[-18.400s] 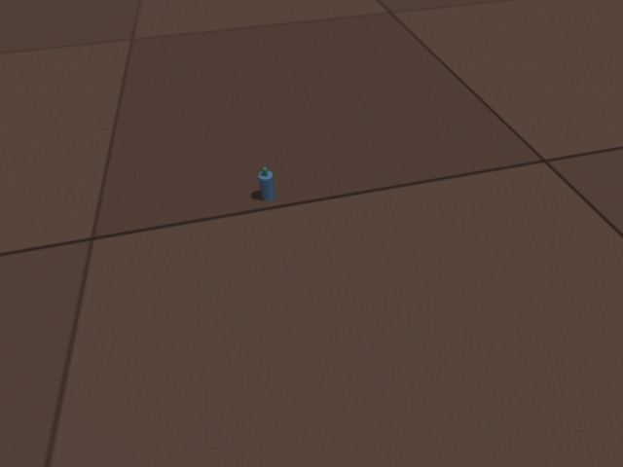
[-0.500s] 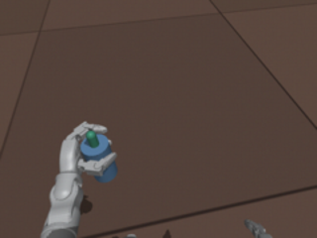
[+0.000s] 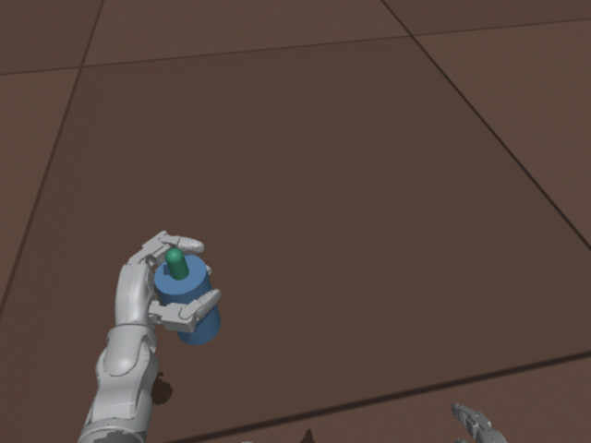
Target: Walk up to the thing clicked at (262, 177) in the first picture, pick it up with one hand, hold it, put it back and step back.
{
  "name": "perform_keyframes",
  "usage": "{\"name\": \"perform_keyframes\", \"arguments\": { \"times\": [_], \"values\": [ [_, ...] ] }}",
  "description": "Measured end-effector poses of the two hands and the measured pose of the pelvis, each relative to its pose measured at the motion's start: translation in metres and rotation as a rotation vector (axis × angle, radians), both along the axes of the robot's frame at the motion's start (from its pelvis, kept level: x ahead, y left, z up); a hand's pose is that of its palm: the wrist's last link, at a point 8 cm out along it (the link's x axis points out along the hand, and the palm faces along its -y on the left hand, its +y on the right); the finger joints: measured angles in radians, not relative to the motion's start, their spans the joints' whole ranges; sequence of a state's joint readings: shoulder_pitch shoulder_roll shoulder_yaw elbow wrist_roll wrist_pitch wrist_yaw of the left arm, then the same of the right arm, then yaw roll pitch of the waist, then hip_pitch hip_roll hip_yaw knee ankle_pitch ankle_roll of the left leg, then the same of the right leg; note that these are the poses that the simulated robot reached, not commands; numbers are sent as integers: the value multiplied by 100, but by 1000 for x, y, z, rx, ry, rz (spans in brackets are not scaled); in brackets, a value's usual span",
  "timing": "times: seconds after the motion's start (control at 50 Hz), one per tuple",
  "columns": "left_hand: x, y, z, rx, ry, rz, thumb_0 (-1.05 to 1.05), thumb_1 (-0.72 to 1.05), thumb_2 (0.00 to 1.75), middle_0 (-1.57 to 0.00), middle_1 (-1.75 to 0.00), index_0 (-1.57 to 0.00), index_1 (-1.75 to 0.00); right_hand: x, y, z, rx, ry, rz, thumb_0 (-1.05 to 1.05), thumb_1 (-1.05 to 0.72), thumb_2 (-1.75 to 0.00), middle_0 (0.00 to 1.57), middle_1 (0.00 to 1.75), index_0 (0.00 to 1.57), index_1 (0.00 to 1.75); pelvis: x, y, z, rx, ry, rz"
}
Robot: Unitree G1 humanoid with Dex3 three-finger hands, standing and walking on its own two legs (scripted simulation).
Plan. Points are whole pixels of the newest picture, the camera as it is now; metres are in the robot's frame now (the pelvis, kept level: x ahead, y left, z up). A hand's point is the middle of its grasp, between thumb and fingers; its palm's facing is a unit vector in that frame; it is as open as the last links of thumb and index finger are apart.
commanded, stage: hold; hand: left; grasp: from the side
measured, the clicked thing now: (187, 292) +0.32 +0.17 +0.02
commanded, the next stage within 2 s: crouch in 1.94 s
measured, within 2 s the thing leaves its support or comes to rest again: neither
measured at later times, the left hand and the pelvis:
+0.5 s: hand (185, 286) +0.32 +0.17 +0.05, palm faces +0.09 -1.00 -0.01, open 9.0 cm; pelvis -0.01 +0.00 +0.00, yaw +0 degrees
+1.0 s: hand (184, 286) +0.32 +0.17 +0.05, palm faces +0.10 -1.00 -0.01, open 9.0 cm; pelvis +0.00 +0.00 +0.00, yaw +0 degrees
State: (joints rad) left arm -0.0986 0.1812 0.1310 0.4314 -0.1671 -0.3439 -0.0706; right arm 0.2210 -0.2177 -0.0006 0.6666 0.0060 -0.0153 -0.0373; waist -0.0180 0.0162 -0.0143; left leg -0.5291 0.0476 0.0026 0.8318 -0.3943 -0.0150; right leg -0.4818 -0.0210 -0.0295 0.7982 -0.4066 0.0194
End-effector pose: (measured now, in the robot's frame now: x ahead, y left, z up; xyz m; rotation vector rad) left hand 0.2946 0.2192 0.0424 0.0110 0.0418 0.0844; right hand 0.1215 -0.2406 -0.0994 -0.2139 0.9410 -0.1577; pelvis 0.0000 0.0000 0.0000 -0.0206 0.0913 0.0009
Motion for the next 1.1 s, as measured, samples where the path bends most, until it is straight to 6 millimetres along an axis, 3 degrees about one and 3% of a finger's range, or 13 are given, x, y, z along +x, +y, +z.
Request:
{"name": "perform_keyframes", "arguments": {
  "times": [0.5,1.1],
  "values": [
    [-4,0,6,0,-24,1,2,-22,103,-78,-102,-78,-101,-17,1,-1,8,15,-7,1,-91,-90,20,30,20,30,-8,2,1,0,-16,-3],
    [-2,3,10,8,-41,14,2,-22,103,-78,-102,-78,-102,-10,-1,1,5,3,3,1,-91,-90,20,30,20,30,-5,-1,2,0,-17,2]
  ]
}}
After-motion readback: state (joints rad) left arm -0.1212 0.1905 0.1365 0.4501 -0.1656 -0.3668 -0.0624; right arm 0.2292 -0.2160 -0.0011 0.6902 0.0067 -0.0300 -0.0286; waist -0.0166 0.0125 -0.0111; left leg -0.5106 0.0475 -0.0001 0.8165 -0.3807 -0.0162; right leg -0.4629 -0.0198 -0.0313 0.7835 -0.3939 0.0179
